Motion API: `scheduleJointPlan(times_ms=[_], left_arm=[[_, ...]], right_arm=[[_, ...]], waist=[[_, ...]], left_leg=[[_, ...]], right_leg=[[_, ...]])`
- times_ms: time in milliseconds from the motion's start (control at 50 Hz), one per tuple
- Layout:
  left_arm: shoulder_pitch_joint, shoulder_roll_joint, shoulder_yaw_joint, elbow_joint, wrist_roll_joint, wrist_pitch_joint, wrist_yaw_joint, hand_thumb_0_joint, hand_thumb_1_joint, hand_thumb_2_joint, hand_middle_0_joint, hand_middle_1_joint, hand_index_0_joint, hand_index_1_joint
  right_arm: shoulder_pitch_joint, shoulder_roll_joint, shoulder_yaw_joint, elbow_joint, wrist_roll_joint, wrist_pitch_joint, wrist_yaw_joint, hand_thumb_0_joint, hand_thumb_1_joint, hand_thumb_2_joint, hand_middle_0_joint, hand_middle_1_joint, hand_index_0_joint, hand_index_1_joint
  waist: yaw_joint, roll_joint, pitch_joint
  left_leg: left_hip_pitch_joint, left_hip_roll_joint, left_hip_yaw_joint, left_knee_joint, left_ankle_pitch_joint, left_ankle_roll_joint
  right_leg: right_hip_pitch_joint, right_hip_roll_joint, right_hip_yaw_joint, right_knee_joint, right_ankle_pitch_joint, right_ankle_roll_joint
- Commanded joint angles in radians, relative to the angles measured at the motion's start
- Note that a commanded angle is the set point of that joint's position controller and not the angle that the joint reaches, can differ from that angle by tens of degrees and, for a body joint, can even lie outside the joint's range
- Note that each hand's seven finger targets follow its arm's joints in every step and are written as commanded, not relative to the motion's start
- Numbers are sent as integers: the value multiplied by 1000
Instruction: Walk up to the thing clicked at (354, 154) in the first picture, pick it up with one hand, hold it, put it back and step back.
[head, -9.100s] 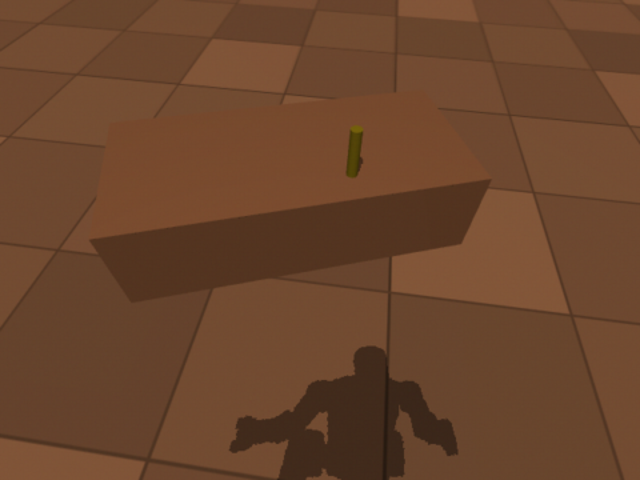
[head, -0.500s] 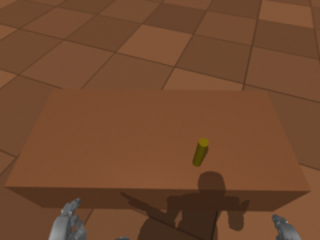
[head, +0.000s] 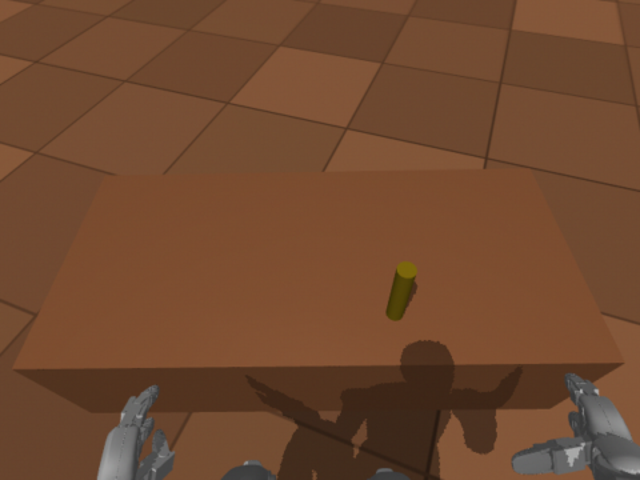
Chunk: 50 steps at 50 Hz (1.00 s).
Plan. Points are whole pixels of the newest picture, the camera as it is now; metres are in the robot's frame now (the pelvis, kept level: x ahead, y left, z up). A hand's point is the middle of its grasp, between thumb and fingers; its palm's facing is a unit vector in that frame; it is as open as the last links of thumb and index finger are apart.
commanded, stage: go down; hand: right
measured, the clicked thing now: (400, 293) +0.52 -0.16 -0.26
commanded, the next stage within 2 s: approach in 1.36 s
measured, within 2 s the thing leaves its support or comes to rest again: neither
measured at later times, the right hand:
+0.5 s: hand (556, 318) +0.34 -0.32 -0.02, palm faces +0.12 +0.98 -0.15, open 17.5 cm
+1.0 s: hand (560, 277) +0.39 -0.33 -0.01, palm faces +0.10 +0.99 -0.10, open 17.3 cm
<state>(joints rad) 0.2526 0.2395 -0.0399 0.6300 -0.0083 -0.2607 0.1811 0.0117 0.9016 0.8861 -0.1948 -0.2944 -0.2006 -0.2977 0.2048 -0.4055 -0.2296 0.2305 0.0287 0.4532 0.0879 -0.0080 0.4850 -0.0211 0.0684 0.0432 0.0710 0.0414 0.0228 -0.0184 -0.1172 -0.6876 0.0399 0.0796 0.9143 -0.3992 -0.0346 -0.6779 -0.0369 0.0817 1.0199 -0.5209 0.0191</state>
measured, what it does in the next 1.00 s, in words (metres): stands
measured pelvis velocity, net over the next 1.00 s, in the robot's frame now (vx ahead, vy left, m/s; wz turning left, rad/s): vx -0.01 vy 0.00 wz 0.04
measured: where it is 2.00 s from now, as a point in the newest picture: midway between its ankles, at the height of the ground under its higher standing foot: outside the picture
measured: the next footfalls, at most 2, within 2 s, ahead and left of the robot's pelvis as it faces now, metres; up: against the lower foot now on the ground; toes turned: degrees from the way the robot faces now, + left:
none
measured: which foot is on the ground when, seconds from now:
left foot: down 0.00-1.00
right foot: down 0.00-1.00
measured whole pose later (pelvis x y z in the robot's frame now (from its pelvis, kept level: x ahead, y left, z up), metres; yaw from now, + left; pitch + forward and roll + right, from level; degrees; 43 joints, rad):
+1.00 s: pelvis -0.01 +0.00 -0.02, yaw +2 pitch +20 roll +3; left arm 0.33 0.31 -0.05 0.68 0.02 -0.13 0.07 0.01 0.92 0.89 -0.19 -0.30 -0.20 -0.30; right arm -0.60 -0.75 -0.56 1.16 0.06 -0.21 0.51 -0.01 0.50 -0.03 0.07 0.04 0.06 0.04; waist 0.09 0.03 -0.09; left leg -0.96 0.03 0.05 1.00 -0.39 -0.03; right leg -0.93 -0.05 0.05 1.10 -0.52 0.02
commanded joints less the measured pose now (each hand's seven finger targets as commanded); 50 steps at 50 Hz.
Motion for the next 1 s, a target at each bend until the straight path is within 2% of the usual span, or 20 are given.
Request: scheduleJointPlan(times_ms=[0,80,100,160,220,300,320,340,460,500,560,580,640,680,700,720,740,860,920,980], left_arm=[[-21,157,63,-78,-7,-62,27,0,903,888,-200,-299,-198,-301],[5,183,73,-49,-5,-56,21,0,905,890,-200,-298,-196,-300],[10,186,75,-47,-4,-53,16,0,904,890,-201,-298,-197,-301],[38,192,80,-39,0,-36,3,0,896,899,-197,-294,-190,-301],[59,196,89,-39,3,-21,-11,0,892,898,-194,-293,-189,-298],[86,208,99,-45,5,3,-30,0,898,903,-190,-294,-186,-298],[99,212,103,-44,8,11,-33,0,899,901,-190,-293,-186,-297],[103,214,107,-49,8,19,-35,0,901,902,-189,-293,-186,-297],[137,240,110,-36,6,44,-44,0,904,903,-189,-296,-187,-298],[146,244,106,-25,8,54,-47,0,911,902,-189,-298,-188,-298],[167,248,99,-16,9,61,-50,0,915,899,-190,-297,-190,-296],[160,246,93,-19,10,67,-53,0,922,896,-189,-298,-191,-296],[178,253,89,-9,11,73,-62,0,918,897,-191,-299,-192,-297],[178,259,91,-5,15,78,-66,0,922,894,-191,-302,-194,-298],[183,254,87,-4,16,80,-69,0,925,890,-191,-302,-196,-297],[184,249,79,-9,16,82,-73,0,924,892,-192,-303,-197,-298],[191,257,83,1,17,84,-73,0,922,898,-190,-303,-194,-299],[201,261,78,-7,20,98,-90,0,921,894,-191,-304,-195,-299],[202,279,78,-6,20,101,-95,0,914,893,-191,-305,-196,-300],[211,283,74,3,23,105,-99,0,918,895,-191,-305,-196,-300]], right_arm=[[-347,-305,-150,-73,22,-126,20,0,500,0,81,36,67,36],[-436,-324,-168,168,30,-159,99,0,491,0,86,34,68,34],[-466,-349,-185,168,35,-174,118,0,485,0,89,33,70,33],[-488,-364,-204,287,41,-223,178,0,514,0,81,37,65,37],[-564,-434,-254,326,42,-296,214,0,496,-13,77,38,63,38],[-638,-477,-287,394,39,-400,253,0,532,-22,64,43,55,43],[-652,-500,-305,410,40,-423,259,0,547,-24,60,44,53,44],[-681,-489,-294,402,42,-446,269,0,569,-24,56,46,50,46],[-876,-566,-325,469,54,-570,307,0,608,-21,54,47,48,47],[-877,-546,-308,568,57,-587,323,0,604,-23,54,47,47,47],[-928,-630,-349,587,46,-621,336,0,580,-25,57,46,50,46],[-900,-593,-325,657,51,-619,348,0,578,-19,61,44,52,44],[-968,-673,-372,636,52,-650,358,0,558,-26,62,44,53,44],[-943,-632,-348,713,52,-658,372,0,552,-20,67,41,55,41],[-979,-675,-369,682,49,-671,371,0,525,-21,70,40,57,40],[-1019,-676,-367,679,50,-681,377,0,529,-23,69,40,56,40],[-972,-669,-370,741,50,-682,385,0,524,-26,68,41,56,41],[-1079,-701,-374,731,51,-723,408,0,502,-28,71,39,58,39],[-1098,-728,-387,743,57,-735,414,0,480,-35,72,40,59,40],[-1103,-741,-394,764,58,-745,420,0,495,-35,70,40,57,40]], waist=[[47,-118,-116],[45,-109,-152],[26,-133,-178],[21,-112,-208],[9,-85,-231],[7,-93,-262],[4,-89,-275],[13,-97,-293],[38,-110,-303],[50,-102,-263],[37,-113,-316],[40,-109,-298],[29,-127,-329],[39,-112,-304],[38,-120,-323],[42,-126,-339],[44,-115,-334],[64,-128,-386],[59,-146,-374],[57,-170,-386]], left_leg=[[86,-32,-14,-138,68,32],[99,-29,-5,-123,112,36],[114,-28,-2,-110,139,40],[118,-30,4,-88,205,46],[155,-24,-9,-85,258,45],[111,-32,-9,-51,260,55],[117,-31,-12,-50,269,56],[118,-31,-16,-49,270,56],[49,-31,-35,-54,184,59],[18,-32,-34,-59,147,58],[57,-27,-46,-58,186,57],[46,-29,-42,-56,183,58],[49,-31,-40,-45,222,59],[18,-34,-40,-37,214,60],[22,-33,-41,-32,230,60],[14,-34,-41,-29,230,61],[-4,-36,-37,-21,245,61],[-3,-31,-54,-7,269,60],[-44,-35,-45,-3,223,61],[-75,-38,-38,9,216,62]], right_leg=[[44,22,-28,-208,141,-24],[35,18,-23,-201,196,-22],[45,17,-22,-200,233,-17],[62,12,-18,-187,334,-15],[49,15,-26,-172,374,-22],[50,7,-19,-169,411,-18],[46,10,-24,-161,417,-21],[54,11,-27,-158,410,-22],[36,14,-34,-156,285,-30],[7,12,-32,-158,247,-30],[13,18,-40,-141,283,-33],[-3,17,-38,-143,290,-30],[15,17,-34,-133,340,-29],[2,15,-33,-125,341,-29],[2,15,-33,-119,356,-30],[13,13,-30,-117,364,-28],[16,10,-29,-106,402,-25],[-2,14,-36,-70,402,-34],[2,11,-29,-77,365,-31],[30,2,-18,-74,397,-25]])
